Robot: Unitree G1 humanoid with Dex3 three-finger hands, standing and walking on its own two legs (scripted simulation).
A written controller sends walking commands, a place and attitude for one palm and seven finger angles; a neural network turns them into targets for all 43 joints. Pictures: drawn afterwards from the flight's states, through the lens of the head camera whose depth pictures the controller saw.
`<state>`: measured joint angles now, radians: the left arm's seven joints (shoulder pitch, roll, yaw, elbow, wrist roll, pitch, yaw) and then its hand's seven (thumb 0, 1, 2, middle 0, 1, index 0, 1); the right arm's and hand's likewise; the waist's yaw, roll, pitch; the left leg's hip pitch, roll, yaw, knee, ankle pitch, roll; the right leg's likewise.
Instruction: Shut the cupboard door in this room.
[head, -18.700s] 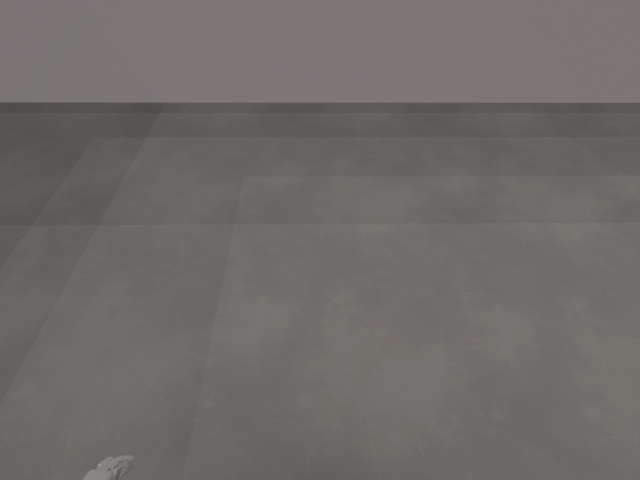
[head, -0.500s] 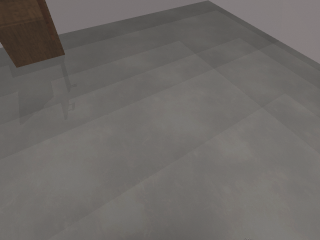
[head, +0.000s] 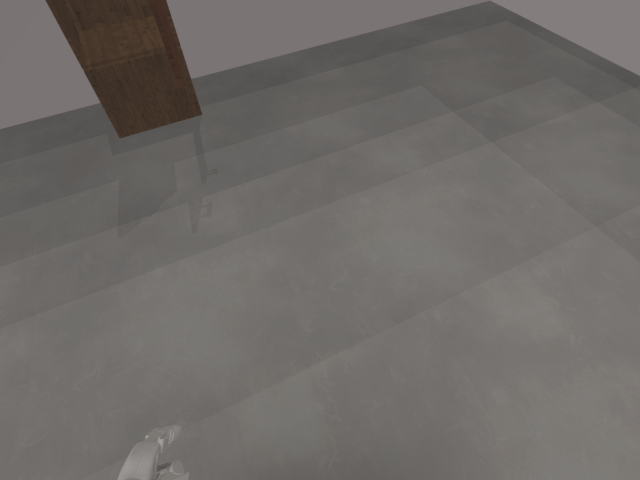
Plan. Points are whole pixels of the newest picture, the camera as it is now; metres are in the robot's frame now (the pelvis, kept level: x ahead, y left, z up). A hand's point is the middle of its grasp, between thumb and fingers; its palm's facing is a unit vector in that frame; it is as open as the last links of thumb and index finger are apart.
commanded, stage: turn or walk to find it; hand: left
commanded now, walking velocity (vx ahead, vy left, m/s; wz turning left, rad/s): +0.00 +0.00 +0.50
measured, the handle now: out of the picture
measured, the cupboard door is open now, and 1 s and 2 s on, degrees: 82 82 82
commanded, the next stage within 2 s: none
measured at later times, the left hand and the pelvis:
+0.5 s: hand out of the picture -0.09 +0.17 -0.15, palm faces +0.38 -0.89 -0.26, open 7.4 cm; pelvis +0.03 +0.01 +0.01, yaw +18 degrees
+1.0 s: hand (85, 441) +0.20 +0.36 -0.15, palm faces +0.42 -0.89 -0.17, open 7.4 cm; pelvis +0.17 +0.14 +0.01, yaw +25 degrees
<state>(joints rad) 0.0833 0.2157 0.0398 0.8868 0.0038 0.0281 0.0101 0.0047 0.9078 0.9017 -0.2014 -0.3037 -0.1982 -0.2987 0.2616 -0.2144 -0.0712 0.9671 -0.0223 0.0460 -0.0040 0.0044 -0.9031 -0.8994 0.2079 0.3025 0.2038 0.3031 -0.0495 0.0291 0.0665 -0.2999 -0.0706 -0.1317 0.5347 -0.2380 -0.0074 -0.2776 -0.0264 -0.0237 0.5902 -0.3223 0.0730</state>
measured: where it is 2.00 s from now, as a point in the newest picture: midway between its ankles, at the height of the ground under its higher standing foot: (237, 353)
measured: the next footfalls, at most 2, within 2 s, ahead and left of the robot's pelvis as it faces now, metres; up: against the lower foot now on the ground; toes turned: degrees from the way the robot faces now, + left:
left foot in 0.64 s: +0.10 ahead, +0.20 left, +0.00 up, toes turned +30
right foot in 1.18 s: +0.47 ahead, +0.12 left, +0.00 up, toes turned +18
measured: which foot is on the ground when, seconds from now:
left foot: down 0.00-0.00, up 0.02-0.62, down 0.64-1.00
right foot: down 0.00-0.64, up 0.66-1.00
